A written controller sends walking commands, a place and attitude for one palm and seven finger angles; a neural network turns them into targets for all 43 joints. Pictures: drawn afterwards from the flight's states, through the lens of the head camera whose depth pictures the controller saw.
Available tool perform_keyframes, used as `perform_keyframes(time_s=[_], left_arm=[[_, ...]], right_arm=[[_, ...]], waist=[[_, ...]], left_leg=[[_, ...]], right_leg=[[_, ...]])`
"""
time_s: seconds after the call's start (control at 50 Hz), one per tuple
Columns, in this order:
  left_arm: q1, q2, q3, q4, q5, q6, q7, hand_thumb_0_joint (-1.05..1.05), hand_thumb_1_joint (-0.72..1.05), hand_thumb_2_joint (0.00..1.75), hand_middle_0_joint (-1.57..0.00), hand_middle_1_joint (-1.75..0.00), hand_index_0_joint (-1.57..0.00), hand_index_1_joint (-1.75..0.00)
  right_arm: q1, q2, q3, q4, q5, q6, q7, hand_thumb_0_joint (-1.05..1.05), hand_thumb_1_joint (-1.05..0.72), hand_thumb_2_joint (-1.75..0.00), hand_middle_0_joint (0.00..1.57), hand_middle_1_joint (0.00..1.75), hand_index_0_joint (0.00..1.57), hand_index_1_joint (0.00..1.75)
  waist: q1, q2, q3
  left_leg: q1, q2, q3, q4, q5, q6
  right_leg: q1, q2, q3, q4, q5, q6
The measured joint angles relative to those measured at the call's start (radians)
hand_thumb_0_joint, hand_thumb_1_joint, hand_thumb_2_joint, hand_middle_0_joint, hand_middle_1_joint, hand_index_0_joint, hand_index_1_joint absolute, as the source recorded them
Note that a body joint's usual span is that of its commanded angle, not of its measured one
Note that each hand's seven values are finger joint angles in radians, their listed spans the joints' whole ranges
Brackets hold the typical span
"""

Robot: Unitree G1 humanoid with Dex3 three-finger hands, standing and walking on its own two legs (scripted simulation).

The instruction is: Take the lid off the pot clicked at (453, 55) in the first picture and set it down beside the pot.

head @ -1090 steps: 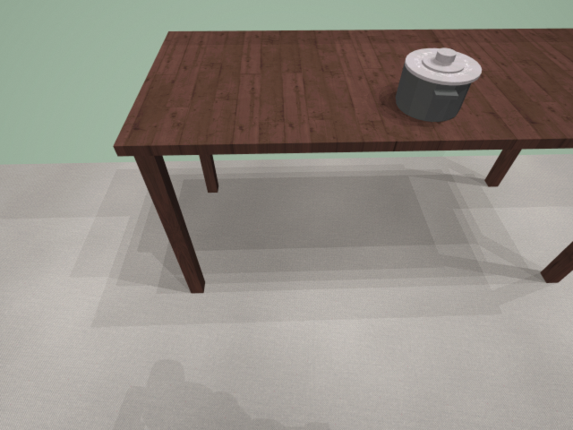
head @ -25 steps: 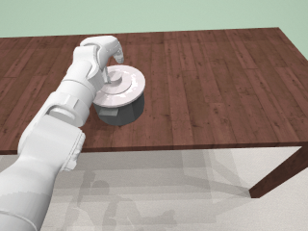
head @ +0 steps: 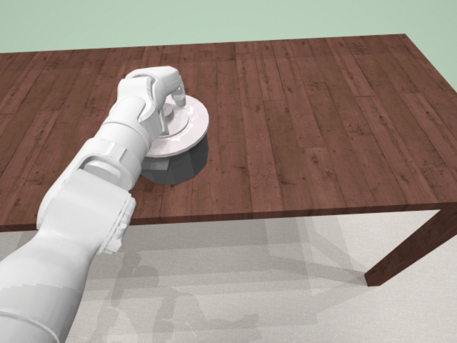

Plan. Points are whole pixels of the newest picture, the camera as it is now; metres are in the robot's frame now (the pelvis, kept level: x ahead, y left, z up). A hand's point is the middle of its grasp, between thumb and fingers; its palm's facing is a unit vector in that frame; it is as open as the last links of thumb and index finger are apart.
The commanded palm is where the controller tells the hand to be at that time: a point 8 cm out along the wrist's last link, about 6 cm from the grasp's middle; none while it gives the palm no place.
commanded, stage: lower the open fingers around the knob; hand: left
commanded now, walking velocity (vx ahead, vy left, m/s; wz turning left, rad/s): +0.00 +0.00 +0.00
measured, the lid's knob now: (162, 113) +0.52 +0.09 +0.11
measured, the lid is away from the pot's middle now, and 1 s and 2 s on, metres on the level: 0.01 0.01 0.01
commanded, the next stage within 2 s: raise the hand to come down again in 1.80 s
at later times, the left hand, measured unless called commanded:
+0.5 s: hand (161, 111) +0.50 +0.08 +0.14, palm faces -0.39 -0.05 -0.92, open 10.4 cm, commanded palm +0.50 +0.09 +0.18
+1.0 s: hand (161, 108) +0.50 +0.08 +0.14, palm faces -0.40 -0.04 -0.92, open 10.4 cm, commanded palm +0.50 +0.09 +0.18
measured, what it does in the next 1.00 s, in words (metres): stands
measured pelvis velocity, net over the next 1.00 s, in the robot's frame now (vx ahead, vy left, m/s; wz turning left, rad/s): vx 0.00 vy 0.00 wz -0.02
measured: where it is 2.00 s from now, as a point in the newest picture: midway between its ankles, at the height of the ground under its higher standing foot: outside the picture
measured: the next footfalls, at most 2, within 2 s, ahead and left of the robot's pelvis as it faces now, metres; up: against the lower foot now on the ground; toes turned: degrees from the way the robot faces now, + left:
none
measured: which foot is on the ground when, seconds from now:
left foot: down 0.00-1.00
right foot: down 0.00-1.00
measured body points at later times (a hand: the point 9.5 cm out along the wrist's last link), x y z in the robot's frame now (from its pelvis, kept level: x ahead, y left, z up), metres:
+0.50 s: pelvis +0.00 +0.00 +0.00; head +0.05 -0.02 +0.44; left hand +0.51 +0.08 +0.19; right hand +0.02 -0.28 -0.13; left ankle -0.03 +0.09 -0.74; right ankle -0.01 -0.13 -0.74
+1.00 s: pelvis +0.00 +0.00 +0.00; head +0.05 -0.02 +0.44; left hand +0.52 +0.08 +0.19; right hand +0.00 -0.27 -0.14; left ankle -0.03 +0.09 -0.74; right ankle -0.01 -0.13 -0.74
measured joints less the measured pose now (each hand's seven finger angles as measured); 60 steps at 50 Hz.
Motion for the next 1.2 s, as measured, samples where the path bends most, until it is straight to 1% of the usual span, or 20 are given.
perform_keyframes(time_s=[0.04, 0.16, 0.26, 0.34, 0.38, 0.44, 0.52, 0.62, 0.68, 0.92, 0.96, 1.02, 1.12, 1.2], left_arm=[[-0.005, -0.002, -0.006, 0.008, 0.002, 0.005, 0.005, 0.0, -0.19, 1.16, -0.71, -0.29, -0.7, -0.29], [-0.022, 0.004, 0.017, 0.041, 0.006, 0.002, 0.007, 0.0, -0.19, 1.16, -0.73, -0.31, -0.7, -0.29], [-0.027, 0.01, 0.008, 0.052, 0.014, -0.003, 0.009, 0.0, -0.19, 1.16, -0.74, -0.32, -0.7, -0.29], [-0.038, 0.016, 0.009, 0.063, 0.013, -0.003, 0.011, 0.0, -0.19, 1.16, -0.74, -0.33, -0.7, -0.29], [-0.04, 0.022, 0.021, 0.065, 0.014, -0.005, 0.011, 0.0, -0.19, 1.16, -0.74, -0.33, -0.7, -0.29], [-0.042, 0.027, 0.014, 0.067, 0.015, -0.007, 0.008, 0.0, -0.19, 1.16, -0.74, -0.33, -0.7, -0.29], [-0.037, 0.035, 0.03, 0.063, 0.015, -0.012, 0.008, 0.0, -0.19, 1.16, -0.74, -0.33, -0.7, -0.29], [-0.049, 0.031, 0.017, 0.079, 0.02, -0.011, 0.012, 0.0, -0.19, 1.16, -0.73, -0.33, -0.7, -0.29], [-0.057, 0.035, 0.032, 0.086, 0.022, -0.008, 0.011, 0.0, -0.19, 1.16, -0.74, -0.34, -0.7, -0.29], [-0.077, 0.041, 0.021, 0.107, 0.023, -0.008, 0.004, 0.0, -0.19, 1.16, -0.77, -0.35, -0.7, -0.29], [-0.074, 0.042, 0.028, 0.1, 0.029, -0.009, 0.004, 0.0, -0.19, 1.16, -0.77, -0.36, -0.7, -0.29], [-0.067, 0.046, 0.027, 0.094, 0.02, -0.012, 0.004, 0.0, -0.19, 1.16, -0.78, -0.36, -0.7, -0.29], [-0.069, 0.048, 0.033, 0.095, 0.018, -0.014, 0.001, 0.0, -0.19, 1.16, -0.78, -0.36, -0.7, -0.29], [-0.059, 0.048, 0.038, 0.081, 0.025, -0.018, 0.003, 0.0, -0.19, 1.16, -0.79, -0.37, -0.7, -0.29]], right_arm=[[0.006, -0.001, -0.001, 0.007, 0.001, 0.0, 0.0, 0.01, -0.91, -0.9, 0.2, 0.3, 0.2, 0.3], [0.017, -0.006, 0.0, 0.021, -0.001, 0.006, -0.002, 0.01, -0.91, -0.9, 0.2, 0.3, 0.2, 0.3], [0.018, -0.012, 0.001, 0.02, 0.003, 0.021, -0.001, 0.01, -0.91, -0.9, 0.2, 0.3, 0.2, 0.3], [0.012, -0.016, 0.003, 0.015, 0.005, 0.028, -0.003, 0.01, -0.91, -0.9, 0.2, 0.3, 0.2, 0.3], [0.007, -0.018, 0.004, 0.012, 0.006, 0.031, -0.005, 0.01, -0.91, -0.9, 0.2, 0.3, 0.2, 0.3], [0.004, -0.018, 0.004, 0.005, 0.008, 0.034, -0.008, 0.01, -0.91, -0.9, 0.2, 0.3, 0.2, 0.3], [0.002, -0.017, 0.005, -0.003, 0.009, 0.035, -0.011, 0.01, -0.91, -0.9, 0.2, 0.3, 0.2, 0.3], [-0.001, -0.015, 0.009, -0.004, 0.012, 0.036, -0.012, 0.01, -0.91, -0.9, 0.2, 0.3, 0.2, 0.3], [-0.001, -0.013, 0.011, -0.003, 0.011, 0.035, -0.013, 0.01, -0.9, -0.9, 0.2, 0.3, 0.2, 0.3], [0.017, -0.011, 0.012, 0.004, 0.011, 0.034, -0.013, 0.01, -0.9, -0.9, 0.2, 0.3, 0.2, 0.3], [0.021, -0.012, 0.009, 0.004, 0.009, 0.034, -0.012, 0.01, -0.9, -0.9, 0.2, 0.3, 0.2, 0.3], [0.026, -0.014, 0.008, 0.004, 0.009, 0.034, -0.013, 0.01, -0.9, -0.9, 0.2, 0.3, 0.2, 0.3], [0.024, -0.015, 0.01, 0.004, 0.01, 0.034, -0.013, 0.01, -0.9, -0.9, 0.2, 0.3, 0.2, 0.3], [0.023, -0.016, 0.007, -0.001, 0.009, 0.034, -0.011, 0.01, -0.9, -0.9, 0.2, 0.3, 0.2, 0.3]], waist=[[-0.002, 0.001, -0.002], [-0.009, -0.002, -0.012], [-0.014, -0.006, -0.017], [-0.018, -0.01, -0.018], [-0.02, -0.011, -0.018], [-0.024, -0.012, -0.02], [-0.027, -0.013, -0.021], [-0.028, -0.013, -0.02], [-0.031, -0.012, -0.018], [-0.037, -0.012, -0.022], [-0.037, -0.01, -0.022], [-0.036, -0.01, -0.024], [-0.037, -0.013, -0.025], [-0.035, -0.013, -0.026]], left_leg=[[-0.005, 0.001, -0.001, 0.002, -0.001, 0.0], [-0.018, 0.005, 0.002, 0.01, -0.006, -0.001], [-0.029, 0.009, 0.005, 0.024, -0.012, -0.003], [-0.042, 0.011, 0.006, 0.037, -0.016, -0.004], [-0.047, 0.012, 0.008, 0.042, -0.017, -0.004], [-0.054, 0.014, 0.009, 0.047, -0.018, -0.004], [-0.057, 0.015, 0.011, 0.05, -0.019, -0.004], [-0.063, 0.015, 0.011, 0.056, -0.02, -0.004], [-0.068, 0.015, 0.013, 0.057, -0.019, -0.003], [-0.078, 0.015, 0.016, 0.06, -0.021, -0.002], [-0.079, 0.014, 0.016, 0.06, -0.021, -0.001], [-0.077, 0.015, 0.018, 0.059, -0.023, -0.001], [-0.076, 0.016, 0.018, 0.059, -0.024, -0.001], [-0.074, 0.016, 0.018, 0.06, -0.025, -0.001]], right_leg=[[-0.004, 0.001, -0.001, 0.0, 0.0, 0.0], [-0.017, 0.005, 0.002, 0.005, -0.002, -0.002], [-0.028, 0.009, 0.005, 0.015, -0.005, -0.003], [-0.04, 0.011, 0.005, 0.025, -0.007, -0.004], [-0.045, 0.012, 0.007, 0.029, -0.007, -0.004], [-0.052, 0.013, 0.008, 0.032, -0.006, -0.004], [-0.055, 0.015, 0.011, 0.034, -0.005, -0.004], [-0.06, 0.015, 0.011, 0.038, -0.005, -0.004], [-0.066, 0.015, 0.012, 0.039, -0.004, -0.003], [-0.077, 0.015, 0.015, 0.042, -0.004, -0.002], [-0.078, 0.014, 0.016, 0.042, -0.004, -0.002], [-0.076, 0.015, 0.017, 0.04, -0.005, -0.001], [-0.074, 0.016, 0.017, 0.038, -0.004, -0.001], [-0.072, 0.016, 0.018, 0.037, -0.005, -0.001]])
